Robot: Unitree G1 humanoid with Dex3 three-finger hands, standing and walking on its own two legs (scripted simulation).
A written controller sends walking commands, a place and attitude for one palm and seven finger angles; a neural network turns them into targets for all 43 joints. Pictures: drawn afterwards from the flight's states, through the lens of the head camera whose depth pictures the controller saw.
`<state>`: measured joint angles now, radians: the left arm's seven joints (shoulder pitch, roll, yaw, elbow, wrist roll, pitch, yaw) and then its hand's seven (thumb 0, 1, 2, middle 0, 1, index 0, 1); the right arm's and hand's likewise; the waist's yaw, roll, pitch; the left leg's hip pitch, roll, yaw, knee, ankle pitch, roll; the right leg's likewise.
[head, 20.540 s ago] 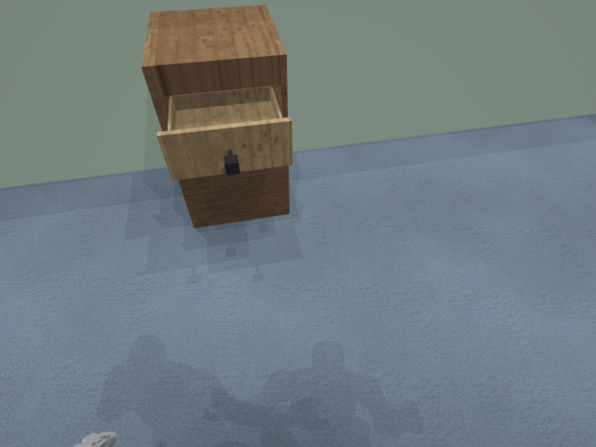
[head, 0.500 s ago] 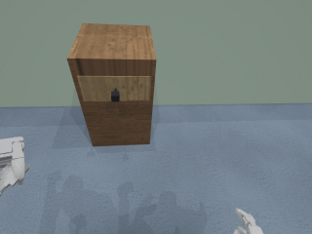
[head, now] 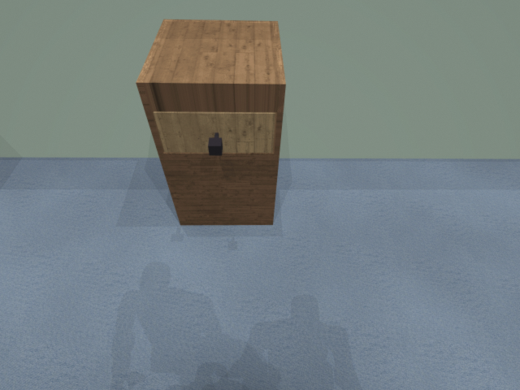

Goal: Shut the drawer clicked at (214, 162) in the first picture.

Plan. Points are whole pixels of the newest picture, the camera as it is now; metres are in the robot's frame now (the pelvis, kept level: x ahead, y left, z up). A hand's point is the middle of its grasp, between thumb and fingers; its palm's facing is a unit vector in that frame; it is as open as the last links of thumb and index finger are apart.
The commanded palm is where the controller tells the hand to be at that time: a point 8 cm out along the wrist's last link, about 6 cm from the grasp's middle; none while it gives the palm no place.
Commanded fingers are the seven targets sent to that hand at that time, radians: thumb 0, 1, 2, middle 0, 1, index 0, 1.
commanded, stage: let the arm hang, fingers relaxed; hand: left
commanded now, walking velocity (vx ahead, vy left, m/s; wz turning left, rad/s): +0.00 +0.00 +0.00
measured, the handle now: (216, 142) +0.86 +0.20 -0.22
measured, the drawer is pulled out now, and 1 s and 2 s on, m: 0.00 0.00 0.00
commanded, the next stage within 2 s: look to check the result in 0.60 s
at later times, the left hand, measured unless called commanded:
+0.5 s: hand out of the picture +0.01 +0.16 -0.17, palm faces +0.01 -0.98 -0.18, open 7.3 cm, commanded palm none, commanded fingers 0.00 0.90 0.90 -0.20 -0.30 -0.20 -0.30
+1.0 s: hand out of the picture +0.01 +0.15 -0.17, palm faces +0.02 -0.98 -0.17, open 7.3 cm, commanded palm none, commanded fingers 0.00 0.90 0.90 -0.20 -0.30 -0.20 -0.30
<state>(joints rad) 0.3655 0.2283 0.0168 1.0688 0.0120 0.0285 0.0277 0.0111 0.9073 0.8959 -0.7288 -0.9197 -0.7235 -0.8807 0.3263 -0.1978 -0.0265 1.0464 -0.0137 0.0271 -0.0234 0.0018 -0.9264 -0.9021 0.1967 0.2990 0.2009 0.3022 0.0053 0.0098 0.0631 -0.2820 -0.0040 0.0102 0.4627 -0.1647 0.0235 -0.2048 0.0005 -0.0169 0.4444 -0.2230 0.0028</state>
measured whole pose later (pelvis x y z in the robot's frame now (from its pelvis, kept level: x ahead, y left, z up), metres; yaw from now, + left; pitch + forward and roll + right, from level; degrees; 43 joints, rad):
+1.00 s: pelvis +0.03 -0.01 +0.00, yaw -1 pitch -1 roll +0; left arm 0.30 0.11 0.01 1.14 0.01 0.00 0.04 0.00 0.91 0.90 -0.20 -0.30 -0.20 -0.30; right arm 0.30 -0.11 -0.02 1.13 -0.01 0.00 -0.04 0.00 -0.91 -0.90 0.20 0.30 0.20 0.30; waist -0.01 0.01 0.05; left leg -0.22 0.01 0.03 0.43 -0.19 0.01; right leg -0.16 0.01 0.00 0.44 -0.26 -0.01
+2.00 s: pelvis +0.04 -0.03 +0.00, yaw -1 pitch -1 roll +0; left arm 0.31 0.11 0.01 1.14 0.01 -0.01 0.04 0.00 0.91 0.90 -0.20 -0.30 -0.20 -0.30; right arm 0.30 -0.11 -0.02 1.15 -0.01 -0.01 -0.05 0.00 -0.91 -0.90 0.20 0.30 0.20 0.30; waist -0.01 0.02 0.04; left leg -0.18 0.03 0.02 0.42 -0.21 -0.02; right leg -0.12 0.03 0.00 0.42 -0.27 -0.04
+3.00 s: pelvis +0.04 -0.03 +0.00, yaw -1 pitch -2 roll +0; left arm 0.31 0.11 0.01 1.14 0.01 -0.01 0.04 0.00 0.91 0.90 -0.20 -0.30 -0.20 -0.30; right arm 0.31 -0.11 -0.02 1.15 -0.01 -0.01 -0.05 0.00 -0.91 -0.90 0.20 0.30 0.20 0.30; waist -0.01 0.02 0.05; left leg -0.18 0.03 0.02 0.41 -0.20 -0.02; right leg -0.13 0.03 0.00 0.42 -0.27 -0.04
